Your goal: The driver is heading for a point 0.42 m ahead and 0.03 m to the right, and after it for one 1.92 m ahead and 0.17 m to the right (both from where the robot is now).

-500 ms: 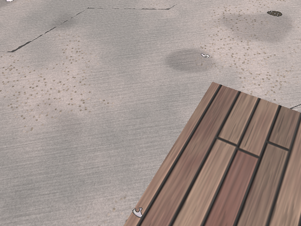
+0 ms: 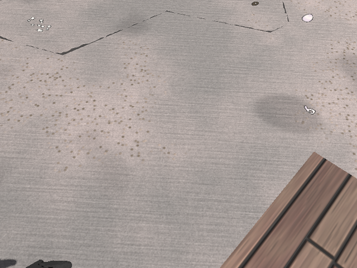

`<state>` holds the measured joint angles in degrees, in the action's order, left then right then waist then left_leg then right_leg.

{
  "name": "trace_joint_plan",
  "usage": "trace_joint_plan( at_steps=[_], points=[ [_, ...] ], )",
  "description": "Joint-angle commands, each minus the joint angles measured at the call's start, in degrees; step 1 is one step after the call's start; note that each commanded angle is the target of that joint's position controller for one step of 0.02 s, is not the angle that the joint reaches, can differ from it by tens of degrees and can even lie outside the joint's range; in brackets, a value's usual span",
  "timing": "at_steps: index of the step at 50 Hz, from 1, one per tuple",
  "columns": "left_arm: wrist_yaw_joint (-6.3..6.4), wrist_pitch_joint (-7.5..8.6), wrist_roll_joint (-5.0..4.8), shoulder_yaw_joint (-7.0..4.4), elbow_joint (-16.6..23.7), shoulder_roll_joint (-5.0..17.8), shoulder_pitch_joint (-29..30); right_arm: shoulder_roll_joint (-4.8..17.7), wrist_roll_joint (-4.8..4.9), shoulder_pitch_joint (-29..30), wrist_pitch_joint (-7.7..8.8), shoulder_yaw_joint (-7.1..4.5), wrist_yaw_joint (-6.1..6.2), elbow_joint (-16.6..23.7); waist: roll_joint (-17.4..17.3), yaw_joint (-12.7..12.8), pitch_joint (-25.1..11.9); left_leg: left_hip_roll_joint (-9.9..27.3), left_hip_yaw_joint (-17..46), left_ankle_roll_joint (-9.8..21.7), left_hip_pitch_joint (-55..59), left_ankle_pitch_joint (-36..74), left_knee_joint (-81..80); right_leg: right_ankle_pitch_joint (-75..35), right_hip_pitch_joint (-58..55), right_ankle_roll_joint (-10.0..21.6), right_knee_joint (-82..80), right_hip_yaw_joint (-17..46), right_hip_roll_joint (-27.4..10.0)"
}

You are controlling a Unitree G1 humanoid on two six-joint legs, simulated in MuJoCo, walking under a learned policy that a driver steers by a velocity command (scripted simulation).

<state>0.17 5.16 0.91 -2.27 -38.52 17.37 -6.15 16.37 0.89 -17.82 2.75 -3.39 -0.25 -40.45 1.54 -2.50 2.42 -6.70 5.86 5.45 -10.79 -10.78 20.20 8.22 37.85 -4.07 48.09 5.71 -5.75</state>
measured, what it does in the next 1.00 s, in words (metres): walks ahead: right foot, then left foot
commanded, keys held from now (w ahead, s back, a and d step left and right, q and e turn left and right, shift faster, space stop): w+q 0.04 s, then w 0.38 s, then w+e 0.10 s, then e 0.48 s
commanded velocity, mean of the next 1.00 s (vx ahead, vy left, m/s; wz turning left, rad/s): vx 0.36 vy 0.00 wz -0.06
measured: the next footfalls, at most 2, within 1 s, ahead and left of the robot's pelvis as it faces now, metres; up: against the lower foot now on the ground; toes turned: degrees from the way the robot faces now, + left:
right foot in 0.18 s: +0.30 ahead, -0.15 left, +0.00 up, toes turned +8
left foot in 0.66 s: +0.53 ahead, +0.12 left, +0.00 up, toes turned +1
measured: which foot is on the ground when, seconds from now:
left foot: down 0.00-0.20, up 0.22-0.64, down 0.66-1.00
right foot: up 0.00-0.16, down 0.18-0.68, up 0.70-1.00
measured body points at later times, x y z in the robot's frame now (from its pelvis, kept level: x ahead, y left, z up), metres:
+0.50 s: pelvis +0.28 -0.05 +0.00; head +0.30 -0.06 +0.45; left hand +0.26 +0.22 -0.12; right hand +0.50 -0.27 -0.09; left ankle +0.38 +0.13 -0.69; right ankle +0.26 -0.15 -0.75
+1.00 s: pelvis +0.43 +0.00 -0.01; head +0.47 -0.01 +0.44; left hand +0.60 +0.27 -0.11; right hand +0.54 -0.29 -0.12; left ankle +0.49 +0.12 -0.75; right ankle +0.46 -0.13 -0.71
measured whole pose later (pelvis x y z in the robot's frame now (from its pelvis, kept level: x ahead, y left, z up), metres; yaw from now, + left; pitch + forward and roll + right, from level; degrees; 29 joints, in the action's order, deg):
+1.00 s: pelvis +0.43 +0.00 -0.01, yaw -8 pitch +1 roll +2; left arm 0.8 -3.5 -0.5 -4.2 -39.0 18.0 -11.9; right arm 16.0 -0.6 -6.9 0.9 -3.8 0.8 -43.3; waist 0.7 -0.5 3.4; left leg 2.7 -9.6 0.7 -15.9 -8.5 23.6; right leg 17.9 29.3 -2.9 48.3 -0.5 -4.2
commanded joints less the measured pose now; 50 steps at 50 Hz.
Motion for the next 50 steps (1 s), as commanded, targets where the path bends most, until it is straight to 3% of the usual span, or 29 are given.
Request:
trace_joint_plan(
  at_steps=[1,3,6,8,9,10,11,12,13,14,15,17,19,24,26,29,31,32,33,34,35,36,37,38,39,40,42,45,50],
  points=[
    [-0.24,0.67,-0.41,-0.32,3.94,2.44,4.57,10.19,0.36,0.31,0.28,-2.84,1.04,3.36,-6.17,-0.9,-2.95,10.05,7.62,7.5,-5.86,11.29,-5.36,-11.34,-9.18,-1.15,-11.75,-3.78,4.59],
    [-0.78,1.14,-1.12,-0.59,4.45,3.36,6.64,10.22,0.52,-1.56,-0.06,-2.81,1.14,2.44,-6.9,-1.85,-3.23,11.62,10.15,6.94,-3.31,7.93,-3.94,-13.25,-10.25,-0.7,-15.71,-2.97,5.35],
    [-1.64,1.99,-1.15,-1.4,4.27,5.28,6.05,8.86,0.37,-2.9,-0.21,-2.4,1.27,1.29,-8.0,-1.39,-3.24,15.11,14.52,5.87,2.91,6.17,0.3,-10.4,-10.7,1.9,-19.04,-1.53,4.54],
    [-1.6,2.44,-1.04,-2.15,3.3,6.21,1.82,8.64,0.03,-1.76,-0.41,-2.38,1.12,1.18,-9.22,1.42,-3.31,15.36,15.39,4.63,4.21,10.8,4.12,-6.51,-15.7,4.57,-21.29,-3.1,4.99],
    [-1.28,2.7,-0.55,-3.01,2.08,7.7,-3.24,7.05,-0.23,-1.63,-0.35,-1.81,0.92,1.4,-8.38,3.91,-6.38,12.53,13.57,3.19,3.52,16.01,10.54,-6.11,-23.62,6.52,-22.32,-3.3,4.59],
    [-0.93,2.86,0.21,-3.73,1.37,10.42,-11.33,4.47,-0.97,-2.1,-0.26,-0.68,0.78,2.33,-3.16,7.24,-14.14,9.16,9.79,1.14,-2.01,9.63,25.27,-5.28,-37.05,10.23,-21.25,5.34,-3.63],
    [-1.28,2.11,0.39,-5.31,-1.4,15.59,-17.16,0.92,0.59,-10.76,0.43,0.41,0.73,2.79,15.69,4.44,-20.23,0.21,2.68,-3.42,-22.49,-14.92,45.09,7.46,-55.12,20.51,-26.46,31.62,-15.05],
    [-1.81,1.94,-1.5,-4.23,-1.65,10.41,-18.07,5.65,1.08,-9.57,0.77,-0.15,0.85,1.86,12.45,6.22,-17.56,2.56,5.46,-3.87,-31.22,-21.7,52.54,22.15,-55.18,20.77,-31.41,40.87,-16.71],
    [-1.63,1.69,-1.65,-3.27,-1.28,7.18,-15.28,8.79,1.21,-2.72,0.83,-1.04,0.78,2.7,6.36,7.56,-9.7,4.92,5.4,-3.66,-33.93,-16.81,54.67,22.88,-48.86,18.33,-32.21,32.89,-14.61],
    [-1.49,1.27,-0.89,-2.77,-0.72,6.33,-12.39,8.38,0.5,1.63,0.9,-0.86,0.87,3.85,2.3,6.82,-6.22,7.12,2.81,-3.64,-32.93,-12.85,53.45,17.02,-42.65,16.85,-32.61,25.76,-12.11],
    [-1.44,1.01,-0.63,-2.34,-1.0,5.24,-10.62,7.61,-0.41,4.34,1.22,-0.86,0.69,4.72,1.14,5.94,-2.78,8.86,1.73,-3.74,-32.55,-9.96,49.85,10.55,-37.49,16.79,-33.83,20.88,-9.85],
    [-1.28,1.16,-0.3,-1.69,-1.31,3.81,-9.54,5.86,-0.38,3.26,1.25,-0.76,0.25,4.53,4.08,3.72,-2.68,11.2,0.41,-4.1,-27.79,-6.69,44.87,2.13,-32.96,16.09,-35.88,14.86,-6.74],
    [-1.2,1.34,-1.02,-1.81,-2.23,4.47,-10.32,4.06,-0.4,2.97,0.98,-0.28,0.08,4.32,4.54,3.25,-2.92,11.75,-1.26,-4.89,-26.95,-6.33,40.51,-3.24,-31.58,17.03,-37.33,11.2,-6.26],
    [-0.57,0.37,-1.94,-2.53,-4.53,7.49,-13.01,1.5,-0.94,12.27,1.82,0.96,-0.23,6.7,2.7,5.59,-1.01,11.28,-3.38,-6.71,-24.92,5.96,21.75,-9.1,-29.82,16.71,-39.23,5.24,-4.49],
    [-0.37,-0.15,-2.24,-2.67,-5.45,8.11,-14.74,1.65,-0.58,15.38,2.32,0.96,-0.67,7.06,2.63,6.6,-0.54,9.56,-4.05,-7.39,-21.39,10.56,15.69,-9.61,-28.99,16.06,-38.37,4.08,-3.77],
    [0.16,-1.55,-2.28,-2.74,-7.17,8.14,-17.56,2.57,-0.76,18.46,3.23,0.42,-1.33,7.95,3.38,6.87,-0.73,6.88,-3.76,-6.9,-17.66,12.91,10.13,-18.8,-31.53,14.24,-33.02,5.07,-4.01],
    [0.71,-2.33,-2.44,-3.11,-6.97,8.89,-16.7,4.37,-1.12,16.57,3.66,-0.49,-1.36,7.59,4.52,4.82,-2.62,6.02,-2.98,-5.37,-12.92,12.74,6.7,-21.57,-33.13,12.01,-27.73,6.89,-3.88],
    [0.93,-2.54,-2.57,-3.18,-6.26,8.9,-14.94,5.36,-1.48,12.84,3.77,-1.07,-1.09,6.4,4.39,2.38,-4.56,5.85,-3.52,-4.09,-6.81,15.72,3.96,-23.16,-31.98,10.45,-23.52,6.5,-2.39],
    [0.97,-2.38,-2.29,-2.86,-5.29,7.66,-14.17,7.45,-2.16,8.42,3.79,-1.84,-0.52,5.42,3.32,0.21,-7.96,8.43,-2.68,-2.34,2.38,22.94,2.91,-21.47,-28.26,8.23,-16.92,5.26,0.7],
    [0.92,-1.96,-0.78,-1.57,-2.73,3.72,-13.84,12.18,-3.54,1.17,3.49,-2.87,0.34,5.12,-5.39,-2.04,-16.58,21.0,7.09,2.22,19.68,44.26,8.49,-2.39,-16.46,5.21,-0.58,2.74,5.37],
    [0.78,-1.97,-1.01,-0.26,-3.99,0.05,-25.32,12.26,-3.19,0.38,1.91,-2.66,0.26,5.32,-18.16,1.21,-26.54,34.92,20.45,11.06,32.09,52.33,11.09,34.96,-4.06,2.46,15.71,0.17,9.38],
    [0.94,-2.62,-2.26,-1.71,-4.87,5.99,-24.97,9.29,-2.03,0.79,0.66,-2.29,0.1,5.79,-14.24,-0.23,-26.97,32.62,22.0,10.95,27.43,37.97,7.07,32.22,-2.17,1.66,21.72,2.36,6.75],
    [1.27,-3.53,-2.88,-2.63,-3.83,7.81,-19.34,6.62,-1.38,3.73,0.09,-1.54,0.3,5.75,-10.75,-0.15,-18.91,29.3,16.25,9.11,21.32,28.86,4.68,28.2,1.79,0.96,23.87,0.3,5.03],
    [1.74,-4.67,-2.61,-2.8,-3.39,7.26,-16.84,5.04,-1.09,7.35,-0.25,-0.92,0.41,5.31,-8.59,1.07,-13.55,26.75,11.91,8.01,13.9,24.27,2.2,24.98,1.98,0.11,23.15,-1.1,3.42],
    [2.15,-6.06,-2.17,-3.11,-3.26,6.89,-16.62,4.25,-1.38,10.61,-0.48,-0.63,0.33,5.17,-8.98,2.8,-10.09,25.25,8.38,7.58,6.25,20.04,-0.25,22.78,-0.8,-0.62,21.95,-1.29,1.96],
    [2.39,-7.25,-2.04,-3.05,-3.0,5.65,-17.41,5.04,-2.13,13.07,-0.47,-0.94,0.27,4.81,-10.41,4.42,-7.77,23.62,4.87,7.46,-1.06,17.3,-3.14,20.43,-5.29,-1.18,20.9,-2.24,1.61],
    [2.58,-8.22,-1.78,-2.98,-2.17,3.87,-17.53,5.43,-2.71,15.54,-0.04,-1.34,0.39,4.22,-10.98,5.53,-6.32,22.68,-0.15,8.01,-6.33,15.89,-5.85,16.64,-9.08,-1.33,17.39,-3.94,1.69],
    [1.78,-8.18,-1.32,-2.7,0.08,3.09,-13.49,6.56,-2.12,15.98,0.08,-1.93,1.11,2.96,-8.88,4.76,-7.37,23.63,-3.99,8.38,-5.19,17.24,-5.87,10.66,-11.44,-0.13,8.09,-4.21,0.38],
    [-0.13,-8.69,-1.47,-3.07,3.26,4.91,-8.56,9.51,-0.74,15.1,-1.43,-2.9,1.28,1.0,-8.61,3.38,-7.49,26.03,-6.03,7.18,-1.74,12.97,-4.33,8.8,-15.9,2.34,-2.73,-6.47,0.97]
  ],
)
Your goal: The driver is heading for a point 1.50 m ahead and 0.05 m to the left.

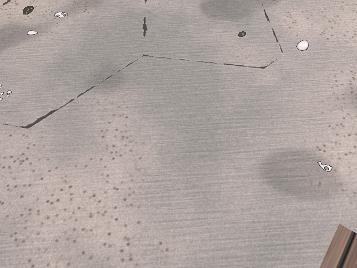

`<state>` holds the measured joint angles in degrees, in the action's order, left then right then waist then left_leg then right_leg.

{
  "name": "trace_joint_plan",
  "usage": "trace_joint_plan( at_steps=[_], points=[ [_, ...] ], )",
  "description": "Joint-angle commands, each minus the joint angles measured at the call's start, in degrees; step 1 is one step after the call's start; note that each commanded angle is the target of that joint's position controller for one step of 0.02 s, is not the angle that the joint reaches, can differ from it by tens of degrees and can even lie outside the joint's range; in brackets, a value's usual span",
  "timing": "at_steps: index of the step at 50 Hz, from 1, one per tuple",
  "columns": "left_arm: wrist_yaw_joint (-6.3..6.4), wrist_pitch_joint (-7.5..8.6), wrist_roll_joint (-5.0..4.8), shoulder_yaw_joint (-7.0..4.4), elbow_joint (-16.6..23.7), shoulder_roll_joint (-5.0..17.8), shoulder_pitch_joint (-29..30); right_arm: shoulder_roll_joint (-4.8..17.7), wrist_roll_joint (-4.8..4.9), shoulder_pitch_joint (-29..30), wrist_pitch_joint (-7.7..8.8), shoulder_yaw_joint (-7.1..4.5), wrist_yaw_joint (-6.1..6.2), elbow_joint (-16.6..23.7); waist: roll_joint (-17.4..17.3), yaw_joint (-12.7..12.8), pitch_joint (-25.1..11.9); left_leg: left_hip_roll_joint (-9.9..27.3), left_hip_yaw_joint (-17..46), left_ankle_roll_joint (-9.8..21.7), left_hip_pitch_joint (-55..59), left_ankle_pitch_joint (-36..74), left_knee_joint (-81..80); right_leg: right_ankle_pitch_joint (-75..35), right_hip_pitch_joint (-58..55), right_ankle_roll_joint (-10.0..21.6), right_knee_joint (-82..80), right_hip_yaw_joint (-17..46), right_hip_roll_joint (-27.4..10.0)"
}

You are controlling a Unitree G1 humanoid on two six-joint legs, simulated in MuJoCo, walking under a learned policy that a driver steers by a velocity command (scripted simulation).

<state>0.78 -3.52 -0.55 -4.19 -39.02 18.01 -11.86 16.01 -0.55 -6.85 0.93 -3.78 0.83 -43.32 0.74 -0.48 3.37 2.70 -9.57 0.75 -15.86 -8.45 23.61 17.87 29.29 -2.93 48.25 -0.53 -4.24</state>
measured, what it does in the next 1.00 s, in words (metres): walks ahead: right foot, then left foot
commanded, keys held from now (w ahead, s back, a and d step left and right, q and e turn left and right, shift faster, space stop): e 0.14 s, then no key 0.12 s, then q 0.22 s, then w+q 0.50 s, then no key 0.02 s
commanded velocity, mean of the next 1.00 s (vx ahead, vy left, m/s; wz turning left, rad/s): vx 0.17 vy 0.00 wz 0.10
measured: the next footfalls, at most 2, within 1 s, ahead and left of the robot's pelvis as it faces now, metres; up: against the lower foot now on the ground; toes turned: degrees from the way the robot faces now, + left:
right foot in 0.08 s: +0.08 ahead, -0.13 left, +0.00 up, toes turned -6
left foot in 0.46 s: +0.09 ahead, +0.11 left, +0.00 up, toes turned -6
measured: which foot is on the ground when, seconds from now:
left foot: down 0.00-0.08, up 0.10-0.44, down 0.46-0.70, up 0.72-1.00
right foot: up 0.00-0.06, down 0.08-1.00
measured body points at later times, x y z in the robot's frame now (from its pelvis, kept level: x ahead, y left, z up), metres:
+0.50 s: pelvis +0.03 -0.03 -0.01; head +0.05 -0.03 +0.44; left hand +0.24 +0.19 -0.10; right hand +0.11 -0.31 -0.13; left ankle +0.05 +0.11 -0.74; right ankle +0.04 -0.12 -0.74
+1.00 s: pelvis +0.15 -0.01 +0.00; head +0.18 -0.01 +0.45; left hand +0.09 +0.27 -0.12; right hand +0.41 -0.21 -0.10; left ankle +0.27 +0.18 -0.69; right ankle +0.04 -0.13 -0.74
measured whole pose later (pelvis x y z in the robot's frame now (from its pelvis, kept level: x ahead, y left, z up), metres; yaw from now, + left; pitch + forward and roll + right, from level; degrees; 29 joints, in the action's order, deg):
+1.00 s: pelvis +0.15 -0.01 +0.00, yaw +11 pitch +2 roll -1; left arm 1.0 4.4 0.1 -4.3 -47.2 15.0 -23.2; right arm 16.3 1.7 -4.5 1.5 -3.7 -2.7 -40.5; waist -2.6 5.7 1.7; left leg 4.9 1.7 -0.3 -38.8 -4.1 45.8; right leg 18.3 -4.1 0.2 12.6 -10.6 -0.3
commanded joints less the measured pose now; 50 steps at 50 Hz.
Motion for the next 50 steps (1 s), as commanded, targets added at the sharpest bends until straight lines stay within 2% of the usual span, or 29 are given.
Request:
trace_joint_plan(
  at_steps=[1,3,4,5,6,7,8,9,10,13,16,19,21,23,24,25,26,28,30,33,34,35,36,37,38,39,43,46,50],
  points=[
    [-1.01,-0.16,0.0,-1.36,4.2,4.63,-2.52,10.34,1.12,3.99,0.12,-2.67,0.11,3.47,-7.78,1.46,-8.09,16.93,9.21,11.06,4.18,9.53,-6.58,-0.65,-8.27,1.96,-5.56,-0.85,-0.17],
    [-1.34,-0.14,0.25,-1.85,3.99,4.8,-3.84,10.18,2.1,3.92,-0.44,-2.71,0.09,2.53,-6.53,2.75,-7.83,15.33,6.91,7.6,3.54,4.97,-1.62,-5.44,-13.77,4.27,-14.89,-2.87,1.94],
    [-0.96,-0.02,0.61,-2.56,3.59,6.32,-5.24,8.45,1.97,1.26,-0.73,-2.36,0.0,1.21,-3.58,2.77,-7.61,12.88,4.78,4.28,1.08,-0.02,3.52,-10.07,-18.08,6.07,-19.48,-1.35,2.74],
    [0.03,0.27,0.61,-4.06,4.26,12.03,-6.44,5.32,0.31,-0.84,-1.03,-1.57,-0.23,1.04,10.31,1.48,-6.79,6.26,-1.52,-1.4,-7.62,-11.42,18.75,-27.06,-23.74,10.29,-26.74,13.32,-7.07],
    [0.21,0.92,1.77,-4.58,6.37,16.82,-5.1,5.16,-1.01,2.5,-1.06,-1.21,0.26,4.43,20.11,1.95,-5.8,-2.71,1.64,-5.19,-22.4,-29.72,32.98,-32.94,-25.65,21.88,-29.32,30.97,-18.26],
    [-0.31,2.29,2.51,-3.84,6.25,13.67,-6.28,7.47,-0.6,6.06,-1.09,-1.98,0.6,4.51,11.98,4.96,-8.83,-2.3,10.34,-4.5,-23.17,-29.86,41.59,-30.77,-24.53,23.54,-29.93,29.5,-16.88],
    [-0.38,3.29,2.33,-3.14,6.03,12.06,-4.23,7.71,0.65,5.05,-1.29,-2.23,0.68,4.07,9.45,3.12,-8.71,-1.19,11.95,-3.46,-23.33,-25.1,43.45,-29.36,-24.0,20.65,-29.25,23.89,-14.31],
    [-0.15,3.63,1.34,-2.73,6.41,10.1,-0.74,7.49,0.77,2.82,-1.52,-2.43,1.1,2.29,6.06,1.39,-8.98,-0.22,12.55,-3.28,-22.89,-20.56,42.44,-26.62,-23.87,17.29,-28.38,19.98,-11.45],
    [0.16,3.52,0.48,-1.95,6.72,8.16,1.77,8.12,0.29,2.13,-1.72,-2.66,1.41,1.57,6.1,0.67,-9.01,0.16,12.6,-3.67,-22.15,-17.57,41.46,-27.7,-23.33,15.7,-27.95,17.9,-10.47],
    [0.82,3.35,1.15,-0.8,6.88,6.27,2.91,6.77,0.74,0.22,-1.74,-2.36,1.06,0.43,6.39,-0.42,-10.92,-0.99,11.65,-4.96,-16.05,-12.69,40.03,-32.53,-21.71,15.58,-27.67,13.83,-7.97],
    [0.99,3.49,1.61,0.43,5.81,3.12,4.27,3.82,0.83,0.03,-1.99,-0.87,0.47,-0.8,6.17,0.09,-10.79,0.82,11.7,-5.46,-9.76,-10.18,26.4,-26.73,-21.68,14.76,-27.9,10.63,-7.01],
    [0.35,3.5,2.46,0.6,3.07,3.52,3.34,4.44,0.95,0.48,-2.18,-0.39,-0.27,-1.13,7.51,1.82,-8.45,0.74,9.95,-5.28,-2.08,-10.5,17.12,-18.52,-18.15,15.46,-29.24,10.82,-7.66],
    [0.1,3.33,1.85,0.21,2.05,5.17,4.74,6.14,1.23,-0.24,-2.12,-0.73,-0.39,-1.02,6.98,1.0,-5.85,-0.26,8.49,-4.17,-0.19,-8.4,10.86,-14.55,-16.81,14.99,-28.34,11.48,-7.87],
    [0.35,3.25,0.91,-0.21,0.54,6.04,3.33,7.56,0.58,-0.93,-1.77,-0.82,-0.47,-0.82,4.73,0.28,-4.39,-0.32,9.3,-2.16,1.91,1.83,2.1,-12.48,-17.17,11.96,-26.39,10.72,-6.35],
    [0.72,3.43,1.22,-0.36,0.47,5.91,2.57,10.06,0.2,-0.94,-1.62,-1.21,-0.32,-0.21,1.44,1.28,-4.79,2.57,13.37,-0.61,2.52,12.74,2.56,-9.83,-17.2,9.41,-23.18,8.92,-4.18],
    [0.88,3.64,2.28,-0.32,1.21,4.88,0.89,12.39,0.96,-1.25,-1.7,-1.82,-0.02,-0.75,-5.57,4.0,-6.3,4.51,16.91,2.36,2.51,12.04,3.33,-1.74,-16.09,6.88,-21.06,4.1,0.99],
    [1.22,3.66,2.66,-0.04,1.9,3.33,3.69,11.31,1.98,-2.3,-1.8,-2.1,0.0,-1.47,-9.08,2.54,-6.1,5.08,20.3,5.67,-0.64,-3.45,0.22,4.85,-15.92,4.45,-17.24,-1.54,5.07],
    [1.2,3.94,1.04,-0.18,3.18,1.57,8.43,10.78,1.45,-6.33,-1.21,-2.22,0.17,-2.23,-12.56,-0.52,-1.88,9.28,32.58,10.51,-1.82,-31.35,-8.77,10.17,-8.75,4.03,-9.48,-2.67,8.14],
    [0.21,5.36,-0.21,-0.56,3.69,1.42,7.87,10.79,1.48,-5.74,0.04,-2.28,0.63,-1.87,-16.09,0.08,0.87,12.02,39.29,12.28,-1.31,-34.66,-11.99,10.17,-5.67,5.36,-7.09,1.36,6.92],
    [-1.03,7.99,-0.79,-1.13,1.32,0.71,2.33,9.29,2.86,-0.15,-0.18,-1.93,0.92,0.26,-11.99,4.53,-1.28,6.69,33.59,8.53,-5.16,-27.79,-8.14,2.43,-18.56,6.95,-23.71,1.5,5.82],
    [-0.92,8.13,-0.35,-1.86,-0.41,2.16,-0.86,7.67,2.53,0.9,-0.39,-1.58,0.99,1.28,-9.37,5.42,-3.56,3.51,29.86,6.18,-9.53,-24.17,-3.47,-2.6,-27.41,6.55,-25.77,2.5,3.89],
    [-0.46,8.14,0.78,-2.91,-1.86,5.65,-6.91,4.06,2.29,2.59,-0.28,-0.65,0.98,3.06,0.29,7.15,-5.43,-2.25,22.16,2.53,-19.89,-21.86,10.46,6.66,-36.98,8.6,-30.22,13.86,-4.35],
    [-0.87,8.33,1.32,-3.87,-2.55,9.34,-10.43,3.85,2.66,3.55,0.32,-0.41,0.86,5.28,10.91,7.73,-3.56,-5.55,17.53,1.18,-29.86,-22.69,24.06,16.71,-39.25,14.32,-38.2,32.57,-15.92],
    [-0.74,8.8,1.54,-2.98,-2.2,6.86,-8.34,6.85,2.81,1.95,0.86,-1.35,0.62,5.28,8.41,5.31,-0.3,-1.73,20.53,1.39,-33.6,-22.03,32.97,16.79,-36.27,17.24,-38.37,35.67,-19.65],
    [-0.4,9.2,0.67,-2.15,-1.69,3.97,-6.26,7.51,3.02,-0.55,1.07,-1.81,0.07,3.87,5.71,3.47,1.39,-0.31,21.22,1.55,-34.81,-17.69,36.53,14.27,-36.15,16.14,-38.57,30.55,-17.45],
    [-0.16,9.37,0.33,-2.03,-1.56,3.66,-5.22,6.92,2.79,-1.83,1.26,-1.84,-0.29,2.98,4.98,2.67,1.27,0.49,20.6,1.47,-35.32,-13.46,37.82,10.0,-36.5,14.22,-39.04,25.14,-15.47],
    [0.21,9.33,1.12,-1.83,-2.79,3.57,-6.56,3.61,2.66,1.02,1.6,-1.03,-2.12,3.69,4.03,3.86,0.35,2.16,15.75,-0.3,-32.67,-2.58,36.57,-14.01,-33.98,10.98,-39.51,6.98,-9.97],
    [0.36,9.04,0.95,-2.0,-3.75,4.98,-7.97,1.84,2.34,5.6,1.48,-0.11,-3.05,6.56,3.64,5.04,1.24,2.53,12.67,-1.87,-30.06,3.02,28.25,-17.71,-31.26,11.32,-40.47,0.3,-9.12],
    [0.39,8.51,0.23,-2.23,-5.19,6.7,-9.82,0.7,2.12,11.47,1.72,0.76,-4.46,9.76,3.27,6.2,3.72,1.13,7.85,-0.57,-23.54,6.27,16.74,-23.05,-28.74,10.83,-39.85,-5.74,-9.56]
  ],
)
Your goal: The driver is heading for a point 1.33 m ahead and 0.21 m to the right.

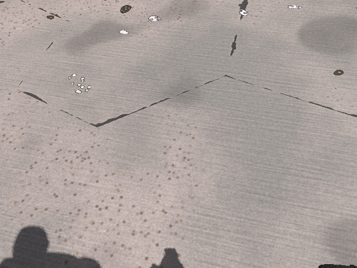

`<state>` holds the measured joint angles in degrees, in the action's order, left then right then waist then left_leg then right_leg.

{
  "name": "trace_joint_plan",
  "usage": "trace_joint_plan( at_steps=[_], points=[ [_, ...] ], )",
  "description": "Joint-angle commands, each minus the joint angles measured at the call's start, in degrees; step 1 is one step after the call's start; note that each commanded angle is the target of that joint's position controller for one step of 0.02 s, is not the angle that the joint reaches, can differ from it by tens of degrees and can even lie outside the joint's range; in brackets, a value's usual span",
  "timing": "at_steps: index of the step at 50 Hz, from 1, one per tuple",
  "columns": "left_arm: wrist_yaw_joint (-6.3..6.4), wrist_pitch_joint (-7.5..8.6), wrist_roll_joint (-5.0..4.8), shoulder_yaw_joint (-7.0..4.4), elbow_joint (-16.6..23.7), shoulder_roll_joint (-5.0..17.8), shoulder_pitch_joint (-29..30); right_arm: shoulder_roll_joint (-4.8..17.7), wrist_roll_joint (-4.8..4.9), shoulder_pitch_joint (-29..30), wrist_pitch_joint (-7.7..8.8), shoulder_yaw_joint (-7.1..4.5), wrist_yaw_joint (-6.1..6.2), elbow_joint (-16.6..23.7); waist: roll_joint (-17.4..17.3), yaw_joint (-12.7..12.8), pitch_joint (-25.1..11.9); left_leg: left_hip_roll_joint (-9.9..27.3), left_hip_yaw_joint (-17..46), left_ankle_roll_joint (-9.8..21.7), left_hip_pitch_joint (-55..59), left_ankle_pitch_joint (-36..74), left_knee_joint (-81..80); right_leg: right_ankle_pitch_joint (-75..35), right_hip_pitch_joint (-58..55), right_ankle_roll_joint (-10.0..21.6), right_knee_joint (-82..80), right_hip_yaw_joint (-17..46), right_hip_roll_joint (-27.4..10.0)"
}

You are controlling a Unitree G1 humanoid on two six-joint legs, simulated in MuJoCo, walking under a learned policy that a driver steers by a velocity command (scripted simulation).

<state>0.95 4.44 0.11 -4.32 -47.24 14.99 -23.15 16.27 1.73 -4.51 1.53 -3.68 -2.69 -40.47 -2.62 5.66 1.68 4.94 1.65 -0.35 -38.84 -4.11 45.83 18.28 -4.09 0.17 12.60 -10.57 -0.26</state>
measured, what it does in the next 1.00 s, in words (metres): walks ahead, turning right: left foot, then right foot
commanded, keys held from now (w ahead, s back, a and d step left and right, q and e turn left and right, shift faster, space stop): no key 0.06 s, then e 0.80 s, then no key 0.12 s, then q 0.02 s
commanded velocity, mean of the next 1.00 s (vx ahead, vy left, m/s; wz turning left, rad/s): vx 0.09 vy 0.00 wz -0.28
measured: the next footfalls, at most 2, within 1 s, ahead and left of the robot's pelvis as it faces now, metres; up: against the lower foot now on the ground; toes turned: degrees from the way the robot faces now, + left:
left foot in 0.12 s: +0.24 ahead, +0.14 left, +0.00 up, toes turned +4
right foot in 0.66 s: +0.20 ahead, -0.10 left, +0.00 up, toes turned -16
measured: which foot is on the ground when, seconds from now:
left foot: up 0.00-0.10, down 0.12-0.66, up 0.68-1.00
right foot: down 0.00-0.12, up 0.14-0.64, down 0.66-1.00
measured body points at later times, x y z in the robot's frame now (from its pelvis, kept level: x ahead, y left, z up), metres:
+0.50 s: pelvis +0.16 +0.05 +0.00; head +0.19 +0.04 +0.45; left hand +0.30 +0.32 -0.11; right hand +0.27 -0.23 -0.11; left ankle +0.20 +0.14 -0.74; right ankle +0.19 -0.10 -0.69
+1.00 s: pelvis +0.19 +0.01 +0.00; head +0.23 -0.02 +0.45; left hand +0.45 +0.22 -0.08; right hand +0.23 -0.31 -0.12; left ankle +0.27 +0.14 -0.70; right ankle +0.17 -0.09 -0.74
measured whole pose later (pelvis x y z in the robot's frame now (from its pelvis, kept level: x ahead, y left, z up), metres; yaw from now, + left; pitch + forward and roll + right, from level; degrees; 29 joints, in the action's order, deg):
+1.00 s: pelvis +0.19 +0.01 +0.00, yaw -22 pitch +2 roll +1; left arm 1.7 -1.5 0.1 -3.9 -38.7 17.5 -8.2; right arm 17.5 0.4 -4.3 -1.1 -4.6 1.1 -46.8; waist -0.9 0.4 2.8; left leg 0.2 2.7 -4.7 -25.8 -19.8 45.1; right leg 12.9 16.1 2.1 27.1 5.8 2.5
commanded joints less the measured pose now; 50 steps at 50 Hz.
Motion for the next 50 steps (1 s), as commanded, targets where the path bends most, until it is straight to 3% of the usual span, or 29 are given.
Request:
trace_joint_plan(
  at_steps=[1,3,4,5,6,7,8,9,10,11,12,14,16,19,23,28,31,32,33,34,35,36,37,38,39,41,45,49,50],
  points=[
    [0.16,0.17,-0.75,-2.09,2.46,9.98,0.77,0.54,-0.34,9.82,1.19,0.62,-1.22,7.51,6.65,-0.24,5.51,-2.23,-4.65,1.26,1.84,0.85,-7.56,-29.64,4.56,7.51,-2.53,3.4,-13.8],
    [0.36,-0.5,-1.43,-2.36,1.76,11.76,0.64,2.44,-0.77,7.56,1.39,-0.33,-1.61,8.03,9.12,-3.15,2.25,-5.63,-6.41,3.68,9.19,-1.52,-9.94,-49.75,2.87,6.33,4.05,2.16,-14.7],
    [0.54,-0.67,-1.84,-2.41,1.36,12.32,0.7,3.97,-1.15,3.18,1.49,-1.15,-1.51,6.97,10.18,-6.01,-0.99,-7.67,-6.66,5.35,16.24,-1.49,-11.55,-57.63,3.22,5.56,9.44,2.18,-14.71],
    [0.57,-0.69,-2.04,-2.03,1.07,11.99,1.61,6.2,-1.24,-5.32,1.54,-2.46,-0.99,4.38,9.36,-11.09,-5.63,-8.88,-5.97,7.62,28.26,5.06,-16.2,-58.4,6.0,4.02,17.94,1.28,-13.33],
    [0.48,-0.16,-1.66,-1.5,1.34,11.19,1.93,9.09,-1.91,-11.61,1.07,-3.48,0.43,2.33,7.74,-14.47,-8.88,-5.73,-2.14,9.21,41.57,16.06,-17.73,-49.09,14.95,1.56,28.33,1.04,-10.7],
    [-0.38,0.39,1.55,0.69,3.11,4.34,-1.48,14.1,-3.69,-15.65,0.44,-3.61,2.18,1.25,-9.09,-11.14,-18.54,12.53,16.21,15.94,63.09,49.08,-9.86,11.99,33.52,-2.01,51.81,1.92,-2.71],
    [-0.88,0.73,-1.43,1.23,0.01,5.2,-8.28,12.5,-4.31,-16.7,0.57,-2.64,2.21,2.57,-8.13,-11.92,-34.19,23.76,32.44,25.76,67.04,46.58,-14.34,26.04,35.85,-2.74,65.89,18.72,2.3],
    [-0.77,0.4,-3.56,-0.65,0.45,10.71,-1.47,9.73,-3.68,-14.19,0.47,-2.21,1.91,2.18,-2.35,-13.18,-28.31,18.66,23.15,22.51,58.23,41.73,-18.26,21.18,36.82,-2.67,66.21,21.03,-0.51],
    [-0.36,-0.19,-3.58,-0.39,2.2,9.68,2.54,7.46,-2.41,-8.91,0.95,-1.5,1.6,1.33,-2.55,-10.35,-17.95,15.3,15.87,19.27,49.94,34.46,-20.58,17.28,40.2,-2.49,61.82,17.57,-3.3],
    [0.58,-1.04,-2.26,-0.24,1.35,8.1,3.58,4.57,-1.89,-5.14,1.51,-0.68,1.48,0.9,0.67,-8.01,-12.16,12.64,12.3,16.93,41.0,29.06,-23.39,13.45,38.78,-3.1,58.31,16.15,-5.33],
    [1.21,-2.42,-1.35,-0.55,0.64,7.8,2.05,2.82,-2.14,-2.07,1.89,-0.26,1.29,0.63,-0.25,-5.48,-9.42,11.11,8.77,15.81,33.02,26.04,-26.23,10.45,33.83,-3.61,56.09,15.94,-6.41],
    [1.69,-4.75,-1.09,-0.46,-0.66,5.31,-2.02,2.47,-3.78,1.45,2.77,-0.29,0.83,-0.18,-1.57,-2.49,-7.84,10.26,4.19,15.5,21.97,21.6,-30.82,6.38,24.86,-4.43,54.5,15.07,-6.08],
    [2.32,-5.78,-0.95,-0.91,0.87,5.75,-0.55,4.17,-3.99,3.27,3.2,-0.79,1.4,-1.0,-2.64,-2.01,-5.93,10.43,1.25,15.88,19.56,18.3,-32.89,4.76,26.05,-4.8,51.71,14.31,-5.77],
    [2.34,-6.46,-0.57,-1.21,3.65,6.63,4.7,5.69,-3.26,1.87,2.36,-1.4,3.21,-2.7,-2.35,-3.63,-5.05,11.29,-0.16,15.5,23.14,6.56,-34.89,-0.73,30.83,-4.44,46.42,14.49,-7.2],
    [1.27,-6.79,-0.74,-0.98,6.43,6.22,10.09,7.28,-2.81,1.32,0.55,-1.88,4.7,-3.56,-2.08,-5.21,-3.31,12.23,-1.83,14.95,26.36,-1.77,-36.14,-2.21,32.66,-4.17,39.81,12.68,-7.5],
    [-0.51,-6.94,-0.86,-0.83,9.07,6.32,13.96,9.45,-2.2,-0.69,-1.61,-2.61,4.58,-4.06,-2.04,-6.74,-3.62,14.14,-3.98,14.23,32.38,3.09,-31.83,1.97,30.91,-2.99,31.8,8.94,-5.83],
    [-1.58,-6.96,-0.95,-1.13,9.43,6.38,12.23,10.34,-0.78,-0.34,-2.51,-2.98,4.48,-4.16,-2.97,-4.75,-5.41,13.98,-6.28,10.93,34.75,9.88,-24.72,-1.59,24.94,-0.47,20.87,6.05,-3.31],
    [-1.56,-6.88,-0.73,-1.57,9.12,7.32,10.72,9.68,-0.2,-1.71,-2.67,-2.94,4.44,-4.88,-2.22,-3.92,-5.81,12.28,-8.14,8.02,33.32,8.17,-20.58,-7.82,20.41,1.23,14.49,6.17,-2.05],
    [-0.88,-6.8,-0.6,-2.91,8.72,11.38,8.39,7.62,-0.85,-4.52,-2.56,-2.52,4.17,-5.7,4.13,-4.03,-6.8,8.12,-11.73,3.42,28.14,2.18,-11.5,-22.43,12.93,4.04,9.47,12.08,-4.41],
    [0.39,-6.85,-0.26,-4.58,9.46,18.78,6.48,4.24,-3.73,-2.5,-1.93,-1.48,3.57,-2.98,21.3,-5.41,-7.73,-0.27,-15.67,-2.3,9.72,-24.42,5.91,-49.75,1.73,11.8,11.19,31.21,-18.35],
    [-0.2,-5.71,1.56,-3.92,10.47,17.65,5.89,5.43,-3.45,2.88,-1.57,-1.73,3.7,-1.18,18.42,-1.86,-10.82,-5.43,-5.45,-3.86,1.81,-36.37,17.69,-50.08,2.34,21.33,9.62,39.11,-23.55],
    [-0.77,-4.53,1.51,-3.44,10.59,15.64,6.96,7.29,-2.02,4.29,-1.7,-2.32,3.66,-1.18,11.39,-1.83,-10.64,-4.27,-0.83,-3.21,-0.15,-33.42,22.64,-48.16,2.05,20.32,9.2,34.02,-20.44],
    [-0.52,-3.79,0.59,-3.35,10.55,14.67,9.7,6.88,-1.17,3.36,-1.76,-2.37,3.86,-1.52,9.62,-3.74,-9.13,-3.38,0.43,-2.55,-1.53,-28.11,22.19,-44.33,2.69,16.92,9.71,29.63,-17.1],
    [-0.19,-3.7,-0.5,-2.93,11.0,12.89,12.16,7.13,-1.54,2.43,-1.83,-2.54,4.34,-2.41,7.55,-4.75,-8.52,-2.65,1.27,-2.53,-1.86,-24.53,20.34,-41.07,3.56,14.44,9.73,27.91,-15.27],
    [0.25,-3.94,-1.13,-2.47,11.41,11.85,14.09,7.81,-1.96,2.06,-1.91,-2.83,4.66,-2.48,7.97,-5.81,-8.05,-2.65,1.59,-2.84,-0.16,-21.63,19.19,-40.38,5.61,13.52,9.33,26.85,-14.23],
    [0.76,-4.32,-0.61,-2.26,12.01,11.68,14.42,6.76,-1.78,0.77,-1.84,-2.65,4.61,-2.71,8.91,-6.65,-9.09,-4.19,1.27,-3.57,3.29,-17.98,16.99,-40.68,7.41,13.5,8.96,25.96,-12.72],
    [1.36,-4.9,-0.59,-2.44,12.23,12.1,14.18,5.11,-1.53,1.33,-1.88,-1.88,4.42,-2.79,9.77,-5.53,-9.07,-4.8,1.47,-4.78,7.31,-15.44,4.95,-34.84,7.99,13.07,9.45,26.21,-11.84],
    [0.91,-5.46,0.15,-1.99,11.77,11.87,15.02,5.83,-1.23,1.08,-2.03,-1.78,3.74,-3.03,11.93,-4.44,-7.77,-4.83,0.33,-4.35,15.22,-15.58,-1.81,-29.61,13.64,12.99,9.87,27.29,-11.52],
    [0.76,-5.52,0.32,-1.53,11.5,10.93,15.52,5.93,-1.19,0.33,-2.0,-1.74,3.53,-3.32,12.05,-4.5,-7.72,-4.45,-0.01,-3.98,16.59,-15.7,-3.53,-28.6,13.83,12.76,10.35,27.27,-11.67]
  ],
)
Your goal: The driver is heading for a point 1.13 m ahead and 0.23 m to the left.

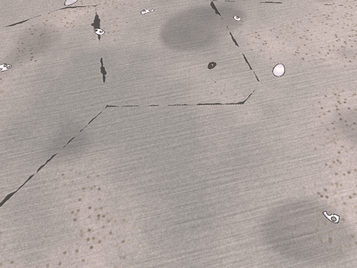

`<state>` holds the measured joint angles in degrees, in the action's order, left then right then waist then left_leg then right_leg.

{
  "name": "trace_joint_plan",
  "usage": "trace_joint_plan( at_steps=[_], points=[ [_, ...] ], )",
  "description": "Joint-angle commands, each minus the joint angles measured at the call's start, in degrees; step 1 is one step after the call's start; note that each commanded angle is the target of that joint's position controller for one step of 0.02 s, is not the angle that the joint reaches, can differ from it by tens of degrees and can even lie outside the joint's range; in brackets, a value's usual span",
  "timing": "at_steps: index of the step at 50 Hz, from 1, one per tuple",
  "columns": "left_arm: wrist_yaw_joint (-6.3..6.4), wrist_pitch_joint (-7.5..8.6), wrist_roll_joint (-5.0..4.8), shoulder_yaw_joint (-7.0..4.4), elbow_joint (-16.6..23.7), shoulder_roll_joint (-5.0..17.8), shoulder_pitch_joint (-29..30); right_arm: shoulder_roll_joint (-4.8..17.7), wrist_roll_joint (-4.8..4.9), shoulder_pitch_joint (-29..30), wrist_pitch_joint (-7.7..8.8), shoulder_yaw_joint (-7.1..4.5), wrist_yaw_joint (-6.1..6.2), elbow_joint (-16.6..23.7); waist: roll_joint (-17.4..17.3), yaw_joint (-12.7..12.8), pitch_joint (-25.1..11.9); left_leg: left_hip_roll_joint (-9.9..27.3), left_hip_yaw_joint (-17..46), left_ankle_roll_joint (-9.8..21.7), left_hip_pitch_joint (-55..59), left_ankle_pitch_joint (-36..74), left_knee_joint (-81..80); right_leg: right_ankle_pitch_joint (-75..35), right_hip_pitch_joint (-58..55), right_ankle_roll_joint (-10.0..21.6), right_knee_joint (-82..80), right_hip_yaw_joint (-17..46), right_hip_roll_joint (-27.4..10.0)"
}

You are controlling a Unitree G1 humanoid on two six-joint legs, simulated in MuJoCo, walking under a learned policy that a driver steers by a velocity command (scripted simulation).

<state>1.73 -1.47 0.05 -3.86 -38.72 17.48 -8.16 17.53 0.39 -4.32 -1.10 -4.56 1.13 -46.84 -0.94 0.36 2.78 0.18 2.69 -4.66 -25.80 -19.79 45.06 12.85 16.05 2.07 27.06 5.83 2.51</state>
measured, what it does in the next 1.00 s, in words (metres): steps to the left, turning left: left foot, then left foot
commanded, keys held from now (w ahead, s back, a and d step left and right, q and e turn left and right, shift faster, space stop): q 0.50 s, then w+q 0.18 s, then w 0.06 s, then w+e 0.26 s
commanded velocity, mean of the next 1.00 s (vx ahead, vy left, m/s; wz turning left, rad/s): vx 0.15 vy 0.00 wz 0.24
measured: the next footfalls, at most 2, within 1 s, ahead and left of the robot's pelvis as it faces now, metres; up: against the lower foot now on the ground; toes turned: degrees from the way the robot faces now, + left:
left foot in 0.08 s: +0.06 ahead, +0.14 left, +0.00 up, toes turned -1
left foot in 0.72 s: +0.02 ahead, +0.17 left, +0.00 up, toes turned +22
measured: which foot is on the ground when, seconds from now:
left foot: up 0.00-0.06, down 0.08-0.40, up 0.42-0.70, down 0.72-1.00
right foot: down 0.00-0.72, up 0.74-1.00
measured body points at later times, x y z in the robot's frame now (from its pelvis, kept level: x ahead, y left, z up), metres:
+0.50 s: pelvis +0.01 +0.02 -0.01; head +0.04 +0.02 +0.44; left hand +0.06 +0.33 -0.11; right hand +0.22 -0.24 -0.11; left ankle -0.02 +0.13 -0.69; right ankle +0.01 -0.10 -0.74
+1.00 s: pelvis +0.10 +0.12 +0.00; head +0.12 +0.15 +0.45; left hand +0.16 +0.42 -0.11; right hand +0.23 -0.12 -0.11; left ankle -0.02 +0.16 -0.74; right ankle +0.30 +0.01 -0.67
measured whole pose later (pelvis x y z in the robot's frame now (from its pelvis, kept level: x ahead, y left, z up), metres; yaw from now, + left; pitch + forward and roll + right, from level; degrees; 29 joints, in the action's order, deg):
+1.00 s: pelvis +0.10 +0.12 +0.00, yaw +18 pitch +2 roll +0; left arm -1.7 3.6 -1.5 -3.9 -43.3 17.4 -11.0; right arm 14.2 -0.7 -19.6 4.0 -2.3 0.2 -45.8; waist 2.7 -2.4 0.5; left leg -2.8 -5.0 3.8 2.0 -16.2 12.5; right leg -0.3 40.6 -0.6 48.8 1.3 -5.1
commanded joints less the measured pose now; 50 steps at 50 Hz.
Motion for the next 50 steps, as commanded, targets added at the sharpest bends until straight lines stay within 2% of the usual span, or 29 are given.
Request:
trace_joint_plan(
  at_steps=[1,3,4,5,6,8,10,15,18,20,21,22,23,24,25,28,31,33,34,35,36,37,38,39,40,41,44,47,50],
  points=[
    [-0.13,0.4,0.49,-1.35,2.65,7.05,0.95,4.35,0.13,-0.43,0.76,-0.68,-0.57,2.76,10.32,0.74,-8.69,0.75,-1.43,0.84,5.63,0.6,-5.56,-21.87,-5.81,10.39,-3.43,10.75,-14.32],
    [-0.36,0.64,0.35,0.42,1.22,3.17,1.85,1.98,-0.41,-2.87,1.37,0.13,-1.4,1.47,8.63,-1.6,-7.98,0.92,-2.79,2.6,14.9,12.18,-20.34,-14.01,-2.49,7.08,-2.05,8.57,-12.0],
    [-0.59,1.18,1.13,1.02,-0.37,1.74,-1.24,2.54,-1.24,-2.67,1.61,0.36,-1.59,1.32,6.21,-0.68,-7.57,2.48,0.15,3.59,19.05,19.23,-24.08,-7.06,-0.98,3.95,-1.49,6.97,-9.26],
    [-0.73,1.68,2.72,1.07,-0.98,1.76,-4.59,7.34,-1.69,-1.5,1.75,-0.2,-1.32,2.4,-2.69,2.99,-7.57,10.17,9.64,6.42,20.5,32.45,-23.9,2.8,0.5,0.38,4.46,2.38,-4.05],
    [-0.54,1.87,2.83,0.76,-0.95,2.24,-6.19,7.19,-1.61,2.4,1.81,0.42,-1.34,2.37,-8.42,6.28,-6.68,13.05,12.72,13.37,12.49,28.56,-23.81,7.23,-3.8,-2.4,1.46,0.45,-2.72],
    [0.41,1.76,1.81,-0.57,-1.27,7.18,0.14,7.35,-0.63,2.94,2.11,-0.1,-1.71,2.85,-7.03,2.03,-3.53,8.85,11.92,11.88,8.6,15.69,-24.96,2.07,-6.06,-3.29,1.97,-1.7,-2.36],
    [1.3,1.06,1.19,-0.87,-1.05,6.5,0.96,9.56,0.15,1.41,2.56,-0.63,-1.48,2.56,-8.3,1.26,-3.4,8.27,13.63,11.55,9.22,16.29,-24.47,1.09,-5.1,-3.02,3.32,-2.63,-2.06],
    [1.2,1.54,0.48,-1.27,-1.33,3.52,0.12,9.02,0.57,-1.29,1.34,-1.1,0.05,3.24,-8.15,-0.27,-6.01,8.8,19.17,14.87,12.74,21.61,-22.14,3.3,-1.6,-2.86,6.02,-4.33,-0.59],
    [0.67,2.03,0.43,-2.05,-2.22,4.18,-2.49,8.43,0.89,0.46,0.24,-1.25,0.5,5.21,-4.68,0.48,-7.14,6.11,17.79,13.22,9.43,21.86,-18.75,-0.14,-5.15,-1.55,3.18,-3.84,-2.14],
    [0.61,1.94,0.7,-3.08,-2.77,6.94,-4.65,7.09,1.37,1.66,-0.27,-1.09,0.5,6.74,4.32,0.67,-6.37,0.58,10.42,8.8,1.7,15.16,-10.23,-5.97,-9.79,1.97,-2.72,1.59,-8.85],
    [0.71,1.85,1.13,-3.48,-2.75,8.58,-5.63,6.1,1.27,1.0,-0.42,-0.88,0.25,6.97,10.92,0.87,-5.39,-3.21,4.75,6.14,-4.47,6.5,-3.1,-13.11,-12.61,6.64,-6.41,9.0,-16.57],
    [1.04,2.1,1.68,-3.17,-1.61,8.1,-4.07,6.19,0.81,0.18,-0.44,-1.15,-0.08,7.17,15.64,0.94,-5.8,-3.16,1.2,4.4,-8.37,-13.07,8.9,-22.58,-13.34,12.5,-8.34,15.44,-25.41],
    [1.38,2.39,1.81,-2.53,-0.45,7.06,-3.14,8.14,0.69,-0.09,-0.47,-2.12,-0.45,7.09,10.96,0.7,-5.66,-0.94,2.52,3.38,-10.05,-17.06,19.67,-28.52,-12.22,15.24,-8.4,15.75,-28.1],
    [1.68,2.55,1.39,-2.34,0.29,6.84,-0.7,7.94,1.16,-1.11,-0.85,-2.45,-0.74,6.72,6.7,-0.92,-5.03,0.62,3.17,2.82,-10.0,-14.62,22.36,-28.45,-11.31,13.77,-7.51,11.28,-26.11],
    [1.69,2.62,0.65,-2.57,0.32,7.5,1.4,6.22,1.31,-1.52,-1.34,-1.95,-0.9,6.59,5.66,-1.7,-3.4,1.92,2.28,2.14,-10.31,-10.8,18.82,-25.96,-10.82,11.1,-7.43,6.2,-23.03],
    [1.74,2.29,-0.03,-3.2,-1.11,9.24,-2.6,3.76,1.35,2.85,-1.57,-0.62,-2.3,8.73,8.4,2.28,-3.69,3.2,-2.68,1.23,-7.31,-3.8,9.93,-4.31,-11.23,8.89,-11.68,-0.17,-19.09],
    [0.86,2.86,-0.72,-3.71,-1.45,10.71,-3.41,3.97,1.44,4.05,-1.11,-0.26,-3.61,10.46,9.86,2.99,-3.3,2.36,-6.12,3.35,0.22,-5.0,-1.17,6.34,-8.77,7.84,-13.18,-3.3,-18.89],
    [-0.21,3.18,-1.52,-3.95,-1.89,11.45,-3.23,4.81,1.35,0.52,-0.74,-0.67,-3.79,9.46,9.05,1.07,-3.36,0.67,-9.02,5.23,7.0,-1.36,-8.8,9.58,-6.27,7.15,-11.34,-4.9,-19.47],
    [-0.6,3.27,-1.91,-3.77,-2.03,10.78,-2.42,4.86,1.34,-3.62,-0.62,-0.95,-3.71,7.69,8.29,-0.98,-3.53,-0.9,-10.9,6.19,13.01,1.46,-13.21,10.94,-3.13,6.11,-8.27,-6.85,-18.89],
    [-1.01,3.49,-1.7,-3.01,-2.56,8.53,-3.42,6.08,1.49,-9.07,-0.54,-1.74,-3.21,5.38,5.8,-2.79,-4.74,-2.72,-10.95,7.61,21.98,0.97,-15.56,10.87,2.12,4.52,-2.11,-9.46,-17.17],
    [-1.52,3.89,-0.42,-1.63,-2.28,4.66,-2.71,9.27,1.93,-16.88,-0.22,-3.27,-2.51,3.37,-2.57,-6.22,-6.8,2.01,-1.17,10.7,33.2,0.17,-19.12,9.42,11.16,0.89,14.65,-14.73,-13.5],
    [-1.59,5.07,0.84,-0.22,3.5,0.8,1.96,17.67,0.97,-20.1,1.06,-4.47,-2.08,4.67,-18.79,-6.56,-8.0,19.04,33.95,22.18,40.52,-7.73,-28.8,23.54,32.71,-3.83,35.99,-14.05,-3.65],
    [-1.83,6.43,-1.66,-1.03,3.56,5.09,4.55,13.46,0.09,-19.95,2.89,-3.04,-2.52,5.06,-8.92,-8.53,-7.71,23.66,39.9,27.0,36.86,-13.06,-34.62,22.65,37.37,-3.33,43.37,-4.02,-4.95],
    [-2.31,6.91,-3.17,-1.53,3.52,6.84,4.56,10.47,0.04,-16.84,4.1,-2.0,-2.43,5.13,-8.69,-6.28,-2.27,22.51,34.08,25.0,33.74,-13.18,-34.77,17.22,39.67,-1.75,44.03,-3.14,-7.59],
    [-2.36,7.03,-2.51,-1.73,1.97,7.46,2.82,7.44,0.35,-14.18,4.78,-1.03,-2.26,5.35,-6.21,-4.6,0.15,19.63,26.7,21.89,30.7,-9.94,-34.01,11.0,38.27,-1.0,42.48,-3.37,-9.84],
    [-2.3,6.98,-1.28,-1.85,0.76,7.33,1.82,6.06,0.3,-11.21,4.89,-0.39,-2.05,5.58,-4.78,-3.12,1.18,17.22,20.89,19.48,27.52,-3.82,-34.3,6.16,35.61,-1.01,39.14,-3.0,-10.98],
    [-3.16,6.14,-1.1,-1.54,-1.47,5.49,-1.29,5.83,-1.1,-10.4,5.56,-0.12,-1.2,5.81,-4.4,-1.6,0.26,12.96,7.91,16.32,24.1,13.94,-36.74,-5.02,29.46,-2.16,35.25,-3.93,-10.91],
    [-3.27,5.8,-1.51,-0.66,-0.74,3.13,0.64,5.84,-1.25,-12.4,5.96,-0.12,-0.72,4.99,-1.74,-2.59,0.89,10.99,-0.69,14.79,23.69,22.61,-37.65,-12.1,28.57,-2.97,26.38,-3.15,-8.59],
    [-4.0,6.08,-1.65,0.32,1.26,1.34,5.5,6.64,-1.02,-13.78,6.23,-0.2,-0.34,4.37,-2.67,-4.42,2.8,10.46,-5.88,13.24,21.78,22.32,-40.32,-19.1,24.06,-2.57,14.51,-5.78,-6.55]
  ],
)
